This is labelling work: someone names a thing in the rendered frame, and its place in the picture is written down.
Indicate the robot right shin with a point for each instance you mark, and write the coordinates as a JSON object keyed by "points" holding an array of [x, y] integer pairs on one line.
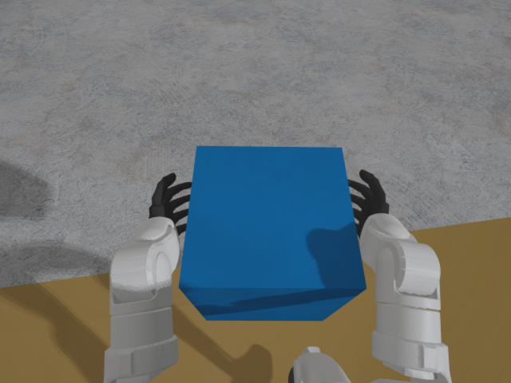
{"points": [[311, 349]]}

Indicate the right robot hand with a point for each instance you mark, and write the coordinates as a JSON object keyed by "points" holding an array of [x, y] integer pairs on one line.
{"points": [[374, 202]]}

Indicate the robot right thigh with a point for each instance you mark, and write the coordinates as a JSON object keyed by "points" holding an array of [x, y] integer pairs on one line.
{"points": [[318, 368]]}

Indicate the left robot hand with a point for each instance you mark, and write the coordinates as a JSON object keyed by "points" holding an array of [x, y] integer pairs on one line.
{"points": [[163, 207]]}

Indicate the carton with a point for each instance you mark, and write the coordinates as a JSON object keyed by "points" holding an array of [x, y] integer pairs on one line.
{"points": [[270, 234]]}

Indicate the robot right forearm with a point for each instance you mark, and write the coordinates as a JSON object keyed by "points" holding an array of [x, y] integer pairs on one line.
{"points": [[407, 338]]}

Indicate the robot left forearm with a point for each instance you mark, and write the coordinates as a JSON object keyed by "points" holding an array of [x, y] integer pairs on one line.
{"points": [[140, 295]]}

